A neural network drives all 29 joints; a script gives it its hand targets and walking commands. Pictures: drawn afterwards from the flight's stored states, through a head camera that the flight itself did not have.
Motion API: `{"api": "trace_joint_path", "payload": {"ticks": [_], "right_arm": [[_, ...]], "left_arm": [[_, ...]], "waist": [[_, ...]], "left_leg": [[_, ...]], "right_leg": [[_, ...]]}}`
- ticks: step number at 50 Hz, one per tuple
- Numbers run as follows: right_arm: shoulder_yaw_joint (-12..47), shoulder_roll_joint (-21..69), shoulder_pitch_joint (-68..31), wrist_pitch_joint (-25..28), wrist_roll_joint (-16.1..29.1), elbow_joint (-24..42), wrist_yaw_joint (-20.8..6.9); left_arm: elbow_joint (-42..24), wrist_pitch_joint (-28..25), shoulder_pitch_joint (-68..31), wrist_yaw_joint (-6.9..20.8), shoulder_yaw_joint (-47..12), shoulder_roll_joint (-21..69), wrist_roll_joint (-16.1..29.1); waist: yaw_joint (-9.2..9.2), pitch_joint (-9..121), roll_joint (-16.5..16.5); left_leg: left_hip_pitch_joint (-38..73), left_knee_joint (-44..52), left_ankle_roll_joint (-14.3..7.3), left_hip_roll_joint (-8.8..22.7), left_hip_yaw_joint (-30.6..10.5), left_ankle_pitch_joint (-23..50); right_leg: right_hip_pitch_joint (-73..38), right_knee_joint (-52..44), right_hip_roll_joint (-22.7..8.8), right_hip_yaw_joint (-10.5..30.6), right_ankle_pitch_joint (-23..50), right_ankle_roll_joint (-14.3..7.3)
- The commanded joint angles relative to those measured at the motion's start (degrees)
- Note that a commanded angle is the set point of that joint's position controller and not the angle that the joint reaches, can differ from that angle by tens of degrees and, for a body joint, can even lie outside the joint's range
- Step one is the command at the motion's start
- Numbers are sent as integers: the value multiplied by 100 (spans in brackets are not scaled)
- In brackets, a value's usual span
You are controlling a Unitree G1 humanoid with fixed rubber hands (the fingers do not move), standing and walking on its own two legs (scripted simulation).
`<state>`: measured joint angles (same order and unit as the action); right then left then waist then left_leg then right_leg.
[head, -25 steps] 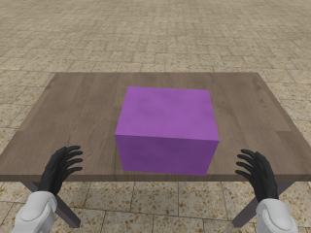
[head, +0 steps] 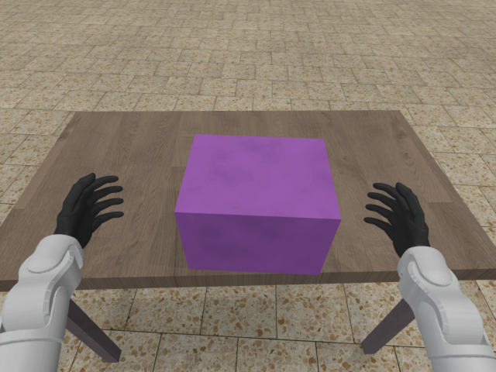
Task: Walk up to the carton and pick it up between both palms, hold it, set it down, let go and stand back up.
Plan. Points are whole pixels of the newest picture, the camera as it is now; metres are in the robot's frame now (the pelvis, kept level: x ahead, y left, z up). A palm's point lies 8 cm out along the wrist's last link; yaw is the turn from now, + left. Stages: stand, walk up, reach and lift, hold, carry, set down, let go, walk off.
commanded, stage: reach and lift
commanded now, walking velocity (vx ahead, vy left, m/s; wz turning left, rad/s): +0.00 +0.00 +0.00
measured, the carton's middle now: (256, 203) +0.43 -0.01 +0.02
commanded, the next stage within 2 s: none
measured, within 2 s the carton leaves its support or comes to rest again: neither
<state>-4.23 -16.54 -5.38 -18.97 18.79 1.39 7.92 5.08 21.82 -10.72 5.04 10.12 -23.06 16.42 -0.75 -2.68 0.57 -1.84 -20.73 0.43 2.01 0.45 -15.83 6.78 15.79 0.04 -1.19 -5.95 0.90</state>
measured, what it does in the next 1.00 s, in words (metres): stands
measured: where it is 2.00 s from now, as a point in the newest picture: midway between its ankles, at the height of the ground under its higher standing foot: outside the picture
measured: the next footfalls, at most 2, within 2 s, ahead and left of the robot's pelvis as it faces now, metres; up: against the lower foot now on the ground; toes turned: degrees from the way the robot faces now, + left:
none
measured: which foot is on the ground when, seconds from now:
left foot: down 0.00-1.00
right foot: down 0.00-1.00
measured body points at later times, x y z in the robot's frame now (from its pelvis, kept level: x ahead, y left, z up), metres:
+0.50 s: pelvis +0.00 +0.00 +0.00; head +0.00 +0.01 +0.45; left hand +0.43 +0.23 +0.17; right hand +0.39 -0.24 +0.15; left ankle -0.05 +0.12 -0.75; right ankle +0.03 -0.13 -0.75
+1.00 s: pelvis +0.00 +0.00 +0.00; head +0.01 +0.02 +0.45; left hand +0.46 +0.22 +0.18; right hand +0.43 -0.24 +0.17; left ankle -0.05 +0.12 -0.75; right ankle +0.03 -0.13 -0.75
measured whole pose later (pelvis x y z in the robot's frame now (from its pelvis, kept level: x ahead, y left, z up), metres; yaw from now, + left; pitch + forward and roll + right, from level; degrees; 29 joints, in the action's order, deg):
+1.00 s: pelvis +0.00 +0.00 +0.00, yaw +1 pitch +5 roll -1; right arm 1.7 -22.2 -54.3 -11.7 22.4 -58.0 3.1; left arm 61.0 13.2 -59.2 2.5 -3.2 -25.6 17.1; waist -3.6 5.1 -0.5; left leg -13.6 -24.2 0.3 1.6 -0.6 -15.8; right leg 17.4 17.8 -0.2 -1.3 -5.7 1.1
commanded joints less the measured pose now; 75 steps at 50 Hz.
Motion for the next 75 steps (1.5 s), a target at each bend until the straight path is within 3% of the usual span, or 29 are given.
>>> {"api": "trace_joint_path", "payload": {"ticks": [1,8,9,10,11,13,15,17,22,26,27,29,35,38,41,47,51,54,58,62,68,75], "right_arm": [[-259,-732,-1636,44,71,401,-2],[-228,-884,-2646,-30,165,-329,-35],[-859,-1130,-4161,-132,-344,-1283,-121],[-706,-1027,-4026,-123,-331,-1499,-236],[-676,-1110,-4015,-34,-309,-1449,-285],[-502,-1068,-4191,92,-133,-1741,-381],[-262,-1206,-4179,109,35,-2212,-388],[-68,-1274,-4295,135,140,-2440,-294],[43,-1207,-4887,317,179,-2678,-196],[-19,-1250,-5421,402,162,-2968,-270],[242,-1230,-4910,456,268,-2798,-271],[271,-1288,-5121,500,372,-2667,-243],[-20,-1504,-5977,416,273,-3354,-317],[-111,-1542,-6314,448,219,-3815,-396],[46,-1556,-6603,501,243,-4527,-474],[490,-1375,-6653,849,354,-5559,-498],[668,-1163,-6512,1295,374,-5404,-387],[661,-981,-6398,1647,297,-5300,-319],[572,-952,-6498,2123,163,-5114,-287],[484,-974,-6522,2430,117,-5483,-256],[665,-974,-6710,2752,253,-6095,-258],[1110,-815,-6810,2955,588,-6810,-344]], "left_arm": [[-442,-2,-1855,-3,264,-981,21],[215,121,-2874,-33,241,-1127,-41],[1267,155,-5077,-66,-182,-1156,133],[1623,89,-4746,-148,-204,-935,62],[1448,-20,-4917,-249,-293,-911,0],[1619,-112,-4880,-338,-424,-951,30],[2013,-14,-4708,-256,-244,-1012,-145],[2218,140,-4712,-121,-46,-1128,-316],[2615,54,-5215,-27,-31,-1196,-400],[2872,-162,-5807,-94,-326,-1193,-219],[2718,-209,-5017,-83,-323,-1021,-258],[2513,-227,-5269,-40,-247,-1201,-238],[2902,-291,-6345,-212,-600,-1294,41],[3254,-455,-6779,-324,-867,-1203,168],[3998,-586,-7008,-344,-1074,-1155,238],[5137,-997,-6913,-268,-1208,-976,49],[5399,-1441,-6605,-159,-1065,-969,-131],[5519,-1881,-6544,-123,-1019,-947,-169],[5551,-2538,-6770,-188,-1136,-901,-28],[5817,-3016,-7029,-216,-1334,-856,166],[6583,-3535,-7244,-244,-1760,-800,541],[7395,-3797,-7184,-183,-2058,-695,704]], "waist": [[-106,1293,183],[-145,1546,232],[-518,1391,332],[-413,1333,359],[-391,1612,354],[-330,2192,227],[-289,2419,162],[-242,2448,-7],[-177,2334,-130],[-283,2382,-20],[-259,2637,-71],[-267,2861,-53],[-411,2634,232],[-438,3019,496],[-402,3013,491],[-266,2870,335],[-178,2918,49],[-152,3036,-63],[-231,3536,10],[-356,3868,276],[-462,4209,376],[-364,3969,248]], "left_leg": [[-1186,411,162,-158,141,1706],[-1234,367,141,-179,152,1710],[-1838,456,144,-237,-131,732],[-2022,611,-43,-146,-158,211],[-1973,678,-97,-64,-181,67],[-1591,487,55,-135,-93,1055],[-1146,226,146,-243,8,2136],[-1059,140,126,-324,90,2554],[-1241,235,81,-409,203,2385],[-1262,208,96,-398,164,2228],[-1098,152,141,-370,166,2534],[-1147,97,179,-379,164,2722],[-1120,164,213,-295,151,1931],[-867,36,268,-232,92,1984],[-836,-85,289,-212,42,2154],[-1019,-219,297,-248,20,2535],[-1482,-187,239,-332,83,2625],[-1764,-149,208,-359,128,2374],[-1706,-346,282,-347,126,2434],[-1628,-569,379,-318,87,2326],[-1774,-934,460,-272,26,2348],[-2266,-1078,403,-295,11,2216]], "right_leg": [[-1612,188,133,301,860,-302],[-1555,243,163,265,928,-268],[-1195,217,92,224,355,-308],[-1344,277,132,205,279,-328],[-1442,353,184,177,329,-279],[-1551,395,135,170,783,-266],[-1741,406,170,142,1346,-270],[-2037,447,187,140,1878,-216],[-2145,479,194,77,2185,-98],[-1779,410,203,41,1925,-122],[-1817,465,272,86,2329,-57],[-1962,512,268,110,2681,-14],[-1000,333,266,-19,1348,-119],[-550,352,257,-68,1179,-189],[-357,345,258,-92,1158,-214],[-478,444,263,-90,1518,-155],[-1155,628,228,-30,2149,-44],[-1203,694,187,-15,2085,11],[-802,822,184,-93,2055,16],[-273,925,157,-143,1789,-23],[442,1127,133,-209,1524,-66],[703,1325,66,-188,1367,-61]]}}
